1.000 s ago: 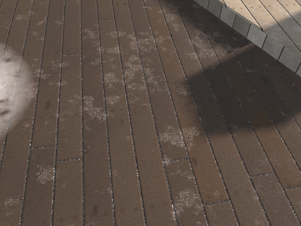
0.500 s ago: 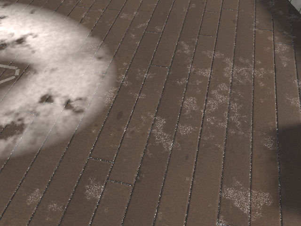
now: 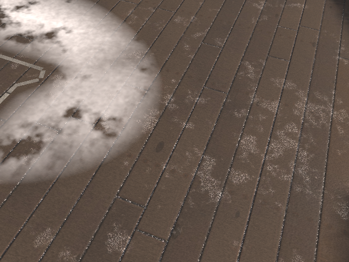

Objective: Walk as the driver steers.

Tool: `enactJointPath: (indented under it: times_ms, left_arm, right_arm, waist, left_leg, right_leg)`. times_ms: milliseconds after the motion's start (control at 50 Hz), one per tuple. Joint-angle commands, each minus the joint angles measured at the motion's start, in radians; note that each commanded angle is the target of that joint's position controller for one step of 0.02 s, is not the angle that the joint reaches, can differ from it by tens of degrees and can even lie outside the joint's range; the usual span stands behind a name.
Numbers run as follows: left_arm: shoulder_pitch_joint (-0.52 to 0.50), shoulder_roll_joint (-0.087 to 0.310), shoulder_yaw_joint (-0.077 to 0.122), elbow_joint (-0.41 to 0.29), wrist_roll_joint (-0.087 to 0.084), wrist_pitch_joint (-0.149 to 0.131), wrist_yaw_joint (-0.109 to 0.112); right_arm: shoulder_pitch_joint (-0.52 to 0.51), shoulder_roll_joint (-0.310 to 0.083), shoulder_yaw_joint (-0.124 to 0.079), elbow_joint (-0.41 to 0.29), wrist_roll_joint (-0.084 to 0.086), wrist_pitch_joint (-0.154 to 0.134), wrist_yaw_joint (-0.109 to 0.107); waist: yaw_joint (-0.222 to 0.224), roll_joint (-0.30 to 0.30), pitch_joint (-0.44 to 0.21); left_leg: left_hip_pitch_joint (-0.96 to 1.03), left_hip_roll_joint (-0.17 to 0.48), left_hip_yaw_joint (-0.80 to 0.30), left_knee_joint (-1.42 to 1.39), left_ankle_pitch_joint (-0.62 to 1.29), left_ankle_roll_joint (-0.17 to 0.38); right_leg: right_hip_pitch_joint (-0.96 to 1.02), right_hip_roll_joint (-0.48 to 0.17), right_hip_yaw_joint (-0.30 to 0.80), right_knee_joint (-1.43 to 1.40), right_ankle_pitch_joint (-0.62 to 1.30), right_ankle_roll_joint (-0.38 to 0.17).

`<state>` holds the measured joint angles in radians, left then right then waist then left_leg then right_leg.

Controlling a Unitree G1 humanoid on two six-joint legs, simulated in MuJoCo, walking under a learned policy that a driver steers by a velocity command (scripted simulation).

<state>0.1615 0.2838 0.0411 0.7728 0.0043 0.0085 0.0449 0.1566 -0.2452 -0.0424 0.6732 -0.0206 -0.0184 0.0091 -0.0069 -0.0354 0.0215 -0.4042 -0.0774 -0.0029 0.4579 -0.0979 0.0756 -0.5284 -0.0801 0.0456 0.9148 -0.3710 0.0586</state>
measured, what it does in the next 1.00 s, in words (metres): walks ahead: right foot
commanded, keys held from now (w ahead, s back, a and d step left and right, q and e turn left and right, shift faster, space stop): no key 0.56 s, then w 0.44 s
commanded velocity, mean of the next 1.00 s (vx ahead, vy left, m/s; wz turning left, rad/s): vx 0.13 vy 0.00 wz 0.03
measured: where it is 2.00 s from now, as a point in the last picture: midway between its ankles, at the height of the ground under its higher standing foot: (189, 201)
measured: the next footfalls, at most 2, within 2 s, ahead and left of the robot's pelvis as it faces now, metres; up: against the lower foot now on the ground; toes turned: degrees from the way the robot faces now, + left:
right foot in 0.12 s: +0.06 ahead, -0.16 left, +0.00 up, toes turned +0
right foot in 1.30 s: +0.51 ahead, -0.15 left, +0.00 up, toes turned -2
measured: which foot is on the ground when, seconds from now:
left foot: down 0.00-1.00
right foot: up 0.00-0.10, down 0.12-0.82, up 0.84-1.00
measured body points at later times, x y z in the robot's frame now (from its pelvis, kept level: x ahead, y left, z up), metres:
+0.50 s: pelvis +0.04 -0.04 +0.00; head +0.05 -0.04 +0.45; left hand +0.13 +0.20 -0.13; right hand +0.15 -0.29 -0.13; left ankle +0.08 +0.07 -0.73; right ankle +0.02 -0.16 -0.73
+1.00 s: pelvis +0.16 -0.01 +0.01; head +0.17 +0.01 +0.46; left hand +0.27 +0.26 -0.11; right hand +0.15 -0.26 -0.12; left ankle +0.11 +0.08 -0.73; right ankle +0.17 -0.16 -0.65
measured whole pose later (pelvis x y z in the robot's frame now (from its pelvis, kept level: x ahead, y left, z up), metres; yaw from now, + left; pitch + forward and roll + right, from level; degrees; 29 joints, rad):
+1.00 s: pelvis +0.16 -0.01 +0.01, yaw +0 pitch +1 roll +0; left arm 0.22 0.28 0.07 0.86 -0.03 -0.09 -0.01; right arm 0.39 -0.20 -0.05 0.98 0.00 -0.09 0.01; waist -0.04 -0.04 -0.01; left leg -0.08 -0.04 0.03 0.30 -0.24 0.05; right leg -0.54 -0.08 0.00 1.07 -0.23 -0.05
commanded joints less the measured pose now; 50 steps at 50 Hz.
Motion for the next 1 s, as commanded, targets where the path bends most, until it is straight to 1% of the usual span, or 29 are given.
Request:
enactJointPath:
  times_ms: [20, 60, 100, 120, 140, 160, 180, 200, 260, 320, 440, 560, 580, 620, 640, 660, 680, 700, 740, 780, 800, 820, 840, 860, 880, 920, 940, 960, 1000]
  left_arm:
    - [0.050, 0.066, 0.017, -0.033, -0.002, 0.001, 0.002]
    - [0.057, 0.059, 0.017, -0.027, -0.002, -0.004, -0.006]
    - [0.098, 0.040, 0.013, -0.006, 0.012, -0.011, -0.017]
    - [0.106, 0.069, 0.014, -0.011, 0.028, -0.015, -0.019]
    - [0.071, 0.143, 0.031, -0.019, 0.026, -0.014, -0.015]
    - [0.067, 0.098, 0.027, -0.005, 0.020, -0.019, -0.022]
    - [0.046, 0.056, 0.013, -0.010, 0.025, -0.028, -0.025]
    - [0.027, 0.043, 0.008, -0.011, 0.029, -0.035, -0.026]
    - [0.056, 0.046, 0.007, -0.003, 0.015, -0.053, -0.020]
    - [0.093, 0.046, 0.007, 0.009, 0.009, -0.054, -0.013]
    - [0.111, 0.032, 0.003, 0.027, 0.006, -0.051, -0.015]
    - [0.116, 0.020, 0.002, 0.057, 0.003, -0.048, -0.018]
    - [0.140, 0.016, 0.003, 0.074, 0.002, -0.046, -0.018]
    - [0.151, 0.055, 0.017, 0.084, -0.012, -0.041, -0.016]
    - [0.168, 0.068, 0.021, 0.083, -0.018, -0.045, -0.013]
    - [0.194, 0.095, 0.029, 0.088, -0.023, -0.054, -0.012]
    - [0.192, 0.127, 0.040, 0.090, -0.028, -0.063, -0.010]
    - [0.184, 0.136, 0.045, 0.093, -0.029, -0.074, -0.008]
    - [0.160, 0.120, 0.043, 0.091, -0.029, -0.086, -0.017]
    - [0.104, 0.114, 0.042, 0.085, -0.040, -0.080, -0.029]
    - [0.082, 0.101, 0.039, 0.079, -0.037, -0.080, -0.030]
    - [0.043, 0.048, 0.023, 0.055, -0.032, -0.086, -0.031]
    - [0.049, 0.013, 0.015, 0.018, -0.035, -0.104, -0.025]
    - [0.037, 0.062, 0.028, 0.014, -0.049, -0.116, -0.027]
    - [0.052, 0.070, 0.031, 0.021, -0.060, -0.124, -0.036]
    - [0.040, 0.063, 0.035, 0.031, -0.041, -0.128, -0.042]
    - [0.035, 0.060, 0.038, 0.032, -0.030, -0.124, -0.047]
    - [0.036, 0.044, 0.036, 0.033, -0.028, -0.119, -0.054]
    - [0.000, 0.028, 0.032, 0.022, -0.021, -0.107, -0.060]
  right_arm:
    - [-0.032, -0.127, -0.032, -0.052, -0.003, -0.005, -0.012]
    - [-0.026, -0.114, -0.024, -0.036, 0.000, 0.001, -0.012]
    - [-0.001, -0.080, -0.010, -0.011, 0.010, 0.004, -0.013]
    - [0.027, -0.062, -0.004, 0.002, 0.005, -0.001, -0.014]
    - [0.077, -0.068, -0.010, 0.005, 0.001, -0.008, -0.010]
    - [0.035, -0.074, -0.014, 0.006, 0.000, -0.010, -0.013]
    - [-0.001, -0.080, -0.018, 0.001, 0.001, -0.009, -0.015]
    - [-0.005, -0.072, -0.019, 0.006, 0.004, -0.004, -0.018]
    - [0.010, -0.071, -0.023, 0.025, 0.001, 0.005, -0.022]
    - [0.014, -0.053, -0.021, 0.044, 0.007, 0.000, -0.021]
    - [0.029, -0.047, -0.026, 0.090, 0.012, 0.005, -0.028]
    - [0.032, -0.053, -0.031, 0.141, 0.017, 0.014, -0.041]
    - [0.052, -0.046, -0.031, 0.161, 0.018, 0.016, -0.042]
    - [0.055, -0.067, -0.041, 0.177, 0.031, 0.016, -0.044]
    - [0.035, -0.066, -0.041, 0.171, 0.037, 0.005, -0.042]
    - [-0.001, -0.046, -0.036, 0.157, 0.044, -0.014, -0.037]
    - [-0.031, -0.038, -0.034, 0.147, 0.053, -0.035, -0.029]
    - [-0.061, -0.040, -0.033, 0.139, 0.053, -0.053, -0.022]
    - [-0.053, -0.038, -0.034, 0.149, 0.054, -0.075, -0.008]
    - [0.075, -0.041, -0.045, 0.217, 0.052, -0.081, 0.000]
    - [0.179, -0.070, -0.062, 0.262, 0.047, -0.077, 0.000]
    - [0.310, -0.145, -0.086, 0.290, 0.045, -0.076, -0.007]
    - [0.412, -0.236, -0.104, 0.305, 0.044, -0.079, 0.000]
    - [0.346, -0.147, -0.070, 0.290, 0.028, -0.089, 0.003]
    - [0.272, -0.096, -0.052, 0.267, 0.026, -0.096, 0.003]
    - [0.196, -0.081, -0.037, 0.243, 0.028, -0.094, 0.009]
    - [0.197, -0.062, -0.027, 0.247, 0.024, -0.089, 0.008]
    - [0.217, -0.063, -0.025, 0.256, 0.023, -0.085, 0.006]
    - [0.252, -0.081, -0.024, 0.272, 0.025, -0.078, -0.003]
  waist:
    - [0.005, 0.167, -0.146]
    - [0.008, 0.162, -0.122]
    - [0.034, 0.132, -0.102]
    - [0.024, 0.093, -0.089]
    - [-0.037, -0.034, -0.057]
    - [-0.019, -0.101, -0.044]
    - [-0.016, -0.110, -0.021]
    - [-0.022, -0.117, -0.011]
    - [-0.007, -0.054, -0.004]
    - [0.009, -0.001, -0.025]
    - [0.013, 0.044, -0.050]
    - [0.011, 0.045, -0.040]
    - [0.012, 0.037, -0.056]
    - [0.015, -0.015, 0.012]
    - [0.028, -0.043, 0.063]
    - [0.042, -0.093, 0.099]
    - [0.043, -0.132, 0.142]
    - [0.047, -0.133, 0.172]
    - [0.027, -0.110, 0.150]
    - [-0.041, -0.094, 0.084]
    - [-0.083, -0.073, 0.033]
    - [-0.133, 0.095, -0.007]
    - [-0.148, 0.346, -0.053]
    - [-0.110, 0.238, -0.021]
    - [-0.071, 0.166, 0.022]
    - [-0.037, 0.084, 0.042]
    - [-0.027, 0.084, 0.036]
    - [-0.025, 0.102, 0.034]
    - [-0.030, 0.098, 0.043]
  left_leg:
    - [0.045, 0.253, -0.232, -0.187, -0.145, 0.166]
    - [0.039, 0.250, -0.251, -0.176, -0.240, 0.147]
    - [-0.001, 0.208, -0.231, -0.144, -0.344, 0.080]
    - [-0.032, 0.172, -0.212, -0.103, -0.372, 0.027]
    - [-0.052, 0.094, -0.130, -0.059, -0.354, -0.016]
    - [0.064, 0.058, -0.058, -0.011, -0.251, -0.047]
    - [0.134, 0.062, -0.060, 0.023, -0.184, -0.049]
    - [0.168, 0.071, -0.063, 0.034, -0.152, -0.040]
    - [0.154, 0.090, -0.094, 0.020, -0.127, -0.013]
    - [0.149, 0.093, -0.097, 0.022, -0.069, -0.014]
    - [0.198, 0.101, -0.100, 0.044, 0.052, -0.020]
    - [0.224, 0.108, -0.105, 0.045, 0.089, -0.023]
    - [0.232, 0.093, -0.089, 0.046, -0.014, -0.022]
    - [0.141, 0.041, -0.038, 0.096, -0.375, -0.015]
    - [0.047, 0.034, -0.024, 0.131, -0.456, -0.013]
    - [-0.032, 0.029, 0.013, 0.204, -0.406, -0.015]
    - [-0.108, 0.044, 0.034, 0.264, -0.326, -0.010]
    - [-0.144, 0.080, 0.006, 0.295, -0.296, 0.002]
    - [-0.118, 0.102, 0.010, 0.225, -0.331, 0.026]
    - [0.199, 0.052, 0.066, 0.052, -0.181, 0.025]
    - [0.364, 0.044, 0.045, 0.049, -0.128, 0.022]
    - [0.504, 0.197, -0.216, -0.085, -0.249, 0.090]
    - [0.631, 0.411, -0.644, -0.256, -0.324, 0.237]
    - [0.600, 0.453, -0.700, -0.268, -0.338, 0.257]
    - [0.567, 0.423, -0.585, -0.259, -0.326, 0.219]
    - [0.504, 0.361, -0.408, -0.291, -0.210, 0.152]
    - [0.473, 0.331, -0.338, -0.307, -0.130, 0.131]
    - [0.455, 0.311, -0.285, -0.314, -0.044, 0.127]
    - [0.442, 0.289, -0.206, -0.327, 0.082, 0.129]
  right_leg:
    - [0.165, 0.009, -0.012, -0.113, 0.025, -0.006]
    - [0.219, 0.025, -0.027, -0.229, 0.044, -0.022]
    - [0.343, 0.045, -0.051, -0.426, 0.159, -0.057]
    - [0.383, -0.022, 0.023, -0.465, 0.208, -0.085]
    - [0.340, -0.082, 0.074, -0.464, 0.177, -0.122]
    - [0.188, -0.069, 0.089, -0.524, -0.037, -0.138]
    - [0.118, -0.053, 0.089, -0.566, -0.122, -0.120]
    - [0.091, -0.041, 0.076, -0.573, -0.120, -0.097]
    - [0.138, -0.010, 0.033, -0.526, -0.027, -0.074]
    - [0.191, 0.000, 0.020, -0.489, 0.061, -0.082]
    - [0.218, 0.016, 0.003, -0.466, 0.145, -0.087]
    - [0.227, 0.028, -0.009, -0.472, 0.176, -0.085]
    - [0.235, 0.035, -0.013, -0.489, 0.075, -0.091]
    - [0.203, 0.016, 0.039, -0.534, -0.228, -0.143]
    - [0.215, -0.033, 0.117, -0.586, -0.356, -0.183]
    - [0.253, -0.120, 0.245, -0.657, -0.435, -0.231]
    - [0.282, -0.213, 0.361, -0.721, -0.453, -0.279]
    - [0.287, -0.261, 0.417, -0.739, -0.390, -0.305]
    - [0.335, -0.244, 0.352, -0.708, -0.212, -0.283]
    - [0.221, -0.141, 0.186, -0.635, -0.067, -0.218]
    - [0.151, -0.085, 0.112, -0.540, 0.060, -0.183]
    - [0.021, 0.024, -0.026, -0.241, 0.166, -0.113]
    - [-0.183, 0.134, -0.071, 0.081, -0.064, -0.067]
    - [-0.286, 0.089, 0.038, 0.265, -0.169, -0.087]
    - [-0.325, 0.040, 0.063, 0.309, -0.084, -0.120]
    - [-0.313, -0.027, 0.039, 0.239, 0.083, -0.139]
    - [-0.273, -0.046, 0.027, 0.203, 0.134, -0.134]
    - [-0.246, -0.050, 0.009, 0.171, 0.162, -0.122]
    - [-0.256, -0.045, -0.025, 0.091, 0.212, -0.089]
Keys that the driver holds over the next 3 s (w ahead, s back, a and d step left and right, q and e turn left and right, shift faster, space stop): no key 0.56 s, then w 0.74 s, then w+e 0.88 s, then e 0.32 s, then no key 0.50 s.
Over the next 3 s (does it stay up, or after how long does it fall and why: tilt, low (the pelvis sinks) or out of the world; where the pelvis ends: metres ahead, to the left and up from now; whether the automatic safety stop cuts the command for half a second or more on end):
stays up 1.00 -0.20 0.00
